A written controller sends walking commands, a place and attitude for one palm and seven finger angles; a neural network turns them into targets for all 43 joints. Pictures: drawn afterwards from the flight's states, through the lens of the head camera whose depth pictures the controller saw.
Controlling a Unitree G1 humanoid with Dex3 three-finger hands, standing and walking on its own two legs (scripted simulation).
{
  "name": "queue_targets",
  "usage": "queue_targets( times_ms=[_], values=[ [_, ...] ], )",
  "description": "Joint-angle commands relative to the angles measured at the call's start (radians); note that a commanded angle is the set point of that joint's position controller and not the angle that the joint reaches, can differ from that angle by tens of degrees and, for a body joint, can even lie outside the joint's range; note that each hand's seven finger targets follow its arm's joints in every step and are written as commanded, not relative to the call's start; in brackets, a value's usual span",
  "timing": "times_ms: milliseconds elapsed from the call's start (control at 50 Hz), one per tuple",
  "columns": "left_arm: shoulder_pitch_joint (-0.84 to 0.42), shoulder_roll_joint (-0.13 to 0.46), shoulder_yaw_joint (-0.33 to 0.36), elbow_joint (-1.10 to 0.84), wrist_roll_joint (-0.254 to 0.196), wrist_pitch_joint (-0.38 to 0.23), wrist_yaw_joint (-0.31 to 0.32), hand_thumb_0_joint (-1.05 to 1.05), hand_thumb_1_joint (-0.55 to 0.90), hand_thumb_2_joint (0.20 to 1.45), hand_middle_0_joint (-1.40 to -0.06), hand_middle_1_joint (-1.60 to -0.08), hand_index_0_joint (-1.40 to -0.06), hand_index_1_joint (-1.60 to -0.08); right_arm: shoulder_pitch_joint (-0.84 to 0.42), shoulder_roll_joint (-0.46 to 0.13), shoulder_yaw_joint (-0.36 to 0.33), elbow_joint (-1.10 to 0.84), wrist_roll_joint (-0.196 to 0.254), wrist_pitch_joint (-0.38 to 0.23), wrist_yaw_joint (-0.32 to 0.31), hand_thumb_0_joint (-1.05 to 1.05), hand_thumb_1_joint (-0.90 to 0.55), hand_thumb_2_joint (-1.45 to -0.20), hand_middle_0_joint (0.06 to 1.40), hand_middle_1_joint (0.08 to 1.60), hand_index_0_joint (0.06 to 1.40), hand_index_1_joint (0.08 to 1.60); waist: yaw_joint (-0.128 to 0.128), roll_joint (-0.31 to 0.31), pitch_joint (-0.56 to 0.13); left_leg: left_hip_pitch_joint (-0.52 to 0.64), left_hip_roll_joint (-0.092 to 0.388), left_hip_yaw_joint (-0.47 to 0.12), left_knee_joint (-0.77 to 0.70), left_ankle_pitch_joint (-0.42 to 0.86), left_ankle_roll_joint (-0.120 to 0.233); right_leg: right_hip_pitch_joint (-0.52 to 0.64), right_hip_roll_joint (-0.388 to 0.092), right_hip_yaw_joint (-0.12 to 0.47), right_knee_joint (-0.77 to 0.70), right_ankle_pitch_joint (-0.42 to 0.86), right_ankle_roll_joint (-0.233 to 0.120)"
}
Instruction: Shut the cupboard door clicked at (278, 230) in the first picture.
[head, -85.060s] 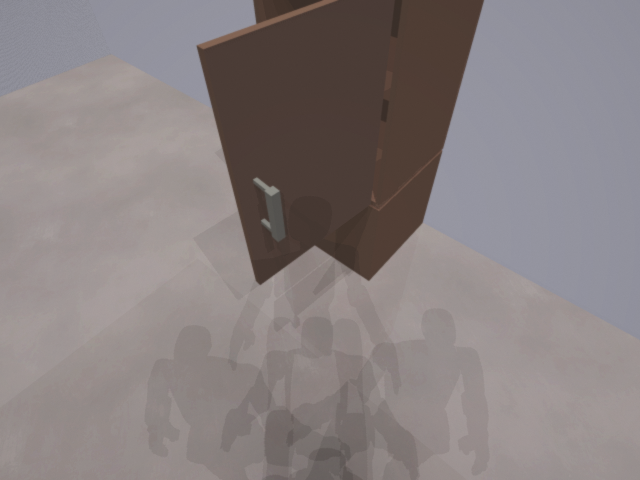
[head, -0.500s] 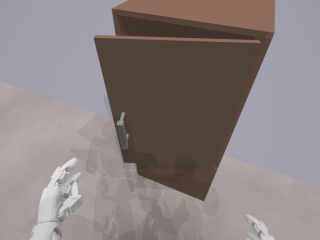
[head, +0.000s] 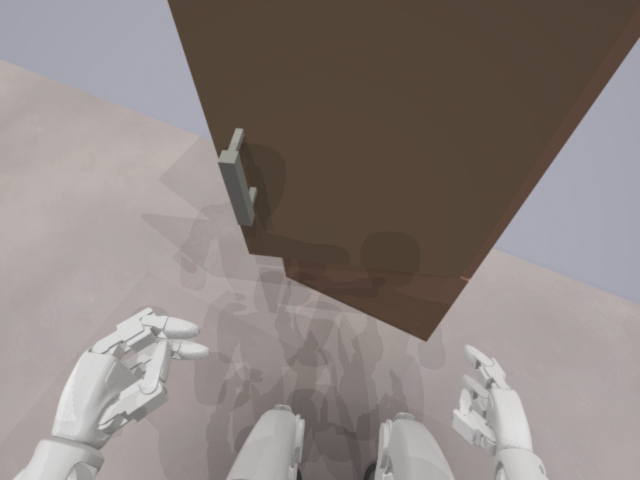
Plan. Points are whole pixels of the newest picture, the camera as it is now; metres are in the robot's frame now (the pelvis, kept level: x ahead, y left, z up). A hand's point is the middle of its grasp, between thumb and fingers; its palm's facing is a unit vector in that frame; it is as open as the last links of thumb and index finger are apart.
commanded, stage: raise the hand and make a fist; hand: left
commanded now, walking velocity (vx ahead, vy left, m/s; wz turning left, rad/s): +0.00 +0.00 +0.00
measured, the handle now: (242, 179) +0.49 +0.17 +0.05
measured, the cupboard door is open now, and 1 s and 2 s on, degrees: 19 19 19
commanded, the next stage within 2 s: bring the fist close to the handle in 1.20 s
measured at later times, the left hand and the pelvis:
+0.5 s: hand (136, 375) +0.21 +0.21 +0.06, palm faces +0.00 -1.00 -0.03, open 3.1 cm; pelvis +0.01 +0.02 +0.01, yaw +0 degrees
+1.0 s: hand (156, 356) +0.24 +0.21 +0.04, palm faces -0.05 -1.00 -0.01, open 3.1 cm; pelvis +0.02 +0.02 +0.01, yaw -1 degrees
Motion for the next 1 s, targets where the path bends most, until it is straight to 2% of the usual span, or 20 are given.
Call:
queue_targets(
  times_ms=[0,20,60,120,160,200,280,320,380,420,480,520,540,580,620,660,720,760,880,980],
  values=[
    [0.137,0.146,0.182,-0.213,-0.048,-0.003,0.055,0.0,0.9,0.9,-0.86,-1.02,-0.86,-1.02,-0.021,-0.154,-0.092,-0.208,0.011,-0.044,-0.027,0.0,-0.9,-0.9,0.2,0.3,0.2,0.3,0.022,-0.124,-0.351,0.088,-0.028,-0.023,-0.221,0.301,0.004,0.402,0.003,0.139,-0.238,0.195,0.03],
    [0.123,0.162,0.202,-0.226,-0.048,-0.03,0.081,0.0,0.9,0.9,-0.878,-1.04,-0.878,-1.04,-0.026,-0.148,-0.089,-0.199,0.004,-0.046,-0.028,0.0,-0.9,-0.9,0.2,0.3,0.2,0.3,0.031,-0.099,-0.341,0.078,-0.026,-0.024,-0.214,0.312,0.001,0.402,0.006,0.14,-0.22,0.214,0.022],
    [0.124,0.122,0.165,-0.239,-0.037,-0.092,0.114,0.0,0.9,0.9,-0.915,-1.08,-0.915,-1.08,-0.004,-0.138,-0.086,-0.185,-0.001,-0.05,-0.021,0.0,-0.9,-0.9,0.2,0.3,0.2,0.3,0.02,-0.068,-0.325,0.101,-0.023,-0.025,-0.224,0.325,-0.005,0.363,0.008,0.123,-0.201,0.244,0.02],
    [0.076,0.084,0.071,-0.235,-0.006,-0.166,0.12,0.0,0.9,0.9,-0.97,-1.14,-0.97,-1.14,0.012,-0.158,-0.079,-0.169,-0.01,-0.058,-0.013,0.0,-0.9,-0.9,0.2,0.3,0.2,0.3,-0.021,-0.014,-0.262,0.114,-0.021,-0.027,-0.22,0.299,-0.001,0.257,0.023,0.096,-0.181,0.18,0.003],
    [0.059,0.067,0.02,-0.19,0.01,-0.18,0.103,0.0,0.9,0.9,-1.007,-1.18,-1.007,-1.18,0.025,-0.174,-0.08,-0.164,-0.007,-0.059,-0.013,0.0,-0.9,-0.9,0.2,0.3,0.2,0.3,-0.058,-0.027,-0.214,0.098,-0.019,-0.034,-0.223,0.216,0.0,0.192,0.021,0.094,-0.205,0.077,0.006],
    [0.057,0.084,0.013,-0.158,0.017,-0.173,0.082,0.0,0.9,0.9,-1.043,-1.22,-1.043,-1.22,0.033,-0.189,-0.081,-0.172,0.0,-0.06,-0.019,0.0,-0.9,-0.9,0.2,0.3,0.2,0.3,-0.069,-0.048,-0.183,0.071,-0.021,-0.035,-0.228,0.137,0.005,0.176,0.017,0.113,-0.243,-0.025,0.007],
    [0.053,0.145,0.073,-0.22,0.008,-0.156,0.075,0.0,0.9,0.9,-1.117,-1.3,-1.117,-1.3,0.032,-0.199,-0.084,-0.198,0.005,-0.054,-0.027,0.0,-0.9,-0.9,0.2,0.3,0.2,0.3,-0.03,-0.002,-0.258,0.12,-0.022,-0.039,-0.26,0.163,0.005,0.22,0.019,0.101,-0.23,0.012,-0.001],
    [0.06,0.183,0.118,-0.279,0.006,-0.151,0.106,0.0,0.9,0.9,-1.153,-1.34,-1.153,-1.34,0.026,-0.197,-0.082,-0.208,-0.001,-0.046,-0.024,0.0,-0.9,-0.9,0.2,0.3,0.2,0.3,0.002,0.069,-0.305,0.168,-0.021,-0.047,-0.283,0.221,-0.002,0.236,0.028,0.074,-0.193,0.083,-0.011],
    [0.088,0.126,0.096,-0.283,0.0,-0.142,0.149,0.0,0.9,0.9,-1.208,-1.4,-1.208,-1.4,0.031,-0.182,-0.08,-0.214,-0.003,-0.027,-0.014,0.0,-0.9,-0.9,0.2,0.3,0.2,0.3,-0.004,0.067,-0.294,0.198,-0.023,-0.045,-0.3,0.253,-0.012,0.238,0.03,0.05,-0.191,0.123,-0.004],
    [0.085,0.105,0.076,-0.243,0.01,-0.129,0.17,0.0,0.9,0.9,-1.245,-1.44,-1.245,-1.44,0.033,-0.187,-0.077,-0.215,-0.007,-0.015,-0.012,0.0,-0.9,-0.9,0.2,0.3,0.2,0.3,-0.021,0.029,-0.253,0.179,-0.019,-0.054,-0.303,0.227,-0.011,0.214,0.038,0.041,-0.193,0.107,-0.004],
    [0.062,0.07,0.011,-0.181,0.039,-0.107,0.166,0.0,0.9,0.9,-1.3,-1.5,-1.3,-1.5,0.041,-0.199,-0.072,-0.22,-0.007,-0.002,-0.006,0.0,-0.9,-0.9,0.2,0.3,0.2,0.3,-0.055,0.005,-0.195,0.149,-0.016,-0.061,-0.308,0.152,-0.012,0.177,0.034,0.039,-0.21,0.059,0.002],
    [0.019,0.079,-0.008,-0.143,0.05,-0.093,0.151,0.0,0.9,0.9,-1.3,-1.5,-1.3,-1.5,0.049,-0.208,-0.067,-0.225,-0.007,0.002,-0.01,0.0,-0.9,-0.9,0.2,0.3,0.2,0.3,-0.071,-0.018,-0.152,0.119,-0.017,-0.066,-0.308,0.102,-0.005,0.163,0.035,0.046,-0.225,0.024,0.0],
    [-0.005,0.088,-0.011,-0.15,0.055,-0.094,0.143,0.0,0.9,0.9,-1.3,-1.5,-1.3,-1.5,0.052,-0.214,-0.065,-0.229,-0.007,0.0,-0.011,0.0,-0.9,-0.9,0.2,0.3,0.2,0.3,-0.073,-0.011,-0.166,0.122,-0.018,-0.066,-0.307,0.091,-0.005,0.162,0.032,0.05,-0.228,0.015,0.001],
    [-0.04,0.108,0.005,-0.17,0.053,-0.101,0.133,0.0,0.9,0.9,-1.3,-1.5,-1.3,-1.5,0.056,-0.216,-0.063,-0.233,-0.006,-0.003,-0.014,0.0,-0.9,-0.9,0.2,0.3,0.2,0.3,-0.068,-0.016,-0.185,0.131,-0.018,-0.068,-0.308,0.093,-0.005,0.171,0.032,0.052,-0.225,0.017,-0.001],
    [-0.075,0.159,0.052,-0.223,0.046,-0.122,0.139,0.0,0.9,0.9,-1.3,-1.5,-1.3,-1.5,0.056,-0.216,-0.06,-0.234,-0.013,-0.008,-0.018,0.0,-0.9,-0.9,0.2,0.3,0.2,0.3,-0.046,0.039,-0.243,0.158,-0.02,-0.067,-0.299,0.141,-0.007,0.181,0.036,0.055,-0.202,0.057,-0.007],
    [-0.076,0.153,0.061,-0.257,0.035,-0.143,0.146,0.0,0.9,0.9,-1.3,-1.5,-1.3,-1.5,0.056,-0.205,-0.057,-0.231,-0.013,-0.01,-0.013,0.0,-0.9,-0.9,0.2,0.3,0.2,0.3,-0.035,0.058,-0.292,0.198,-0.019,-0.069,-0.305,0.184,-0.016,0.196,0.034,0.049,-0.192,0.085,-0.009],
    [-0.042,0.14,0.071,-0.24,0.028,-0.147,0.163,0.0,0.9,0.9,-1.3,-1.5,-1.3,-1.5,0.059,-0.201,-0.058,-0.222,-0.017,-0.005,-0.009,0.0,-0.9,-0.9,0.2,0.3,0.2,0.3,-0.028,0.074,-0.299,0.209,-0.018,-0.068,-0.301,0.241,-0.022,0.199,0.038,0.04,-0.18,0.127,-0.01],
    [-0.031,0.115,0.042,-0.208,0.036,-0.13,0.163,0.0,0.9,0.9,-1.3,-1.5,-1.3,-1.5,0.057,-0.203,-0.058,-0.219,-0.015,0.003,-0.002,0.0,-0.9,-0.9,0.2,0.3,0.2,0.3,-0.039,0.068,-0.278,0.204,-0.015,-0.068,-0.304,0.242,-0.026,0.19,0.036,0.035,-0.184,0.129,-0.006],
    [-0.012,0.1,0.026,-0.143,0.041,-0.06,0.137,0.0,0.9,0.9,-1.3,-1.5,-1.3,-1.5,0.067,-0.212,-0.068,-0.233,-0.003,0.025,-0.002,0.0,-0.9,-0.9,0.2,0.3,0.2,0.3,-0.049,-0.017,-0.263,0.171,-0.017,-0.057,-0.304,0.244,-0.015,0.232,0.034,0.039,-0.212,0.143,0.002],
    [-0.06,0.126,0.055,-0.231,0.03,-0.119,0.161,0.0,0.9,0.9,-1.3,-1.5,-1.3,-1.5,0.066,-0.201,-0.065,-0.232,-0.01,0.018,-0.01,0.0,-0.9,-0.9,0.2,0.3,0.2,0.3,-0.04,0.019,-0.297,0.195,-0.018,-0.05,-0.288,0.286,-0.015,0.238,0.033,0.048,-0.196,0.173,-0.003]
  ],
)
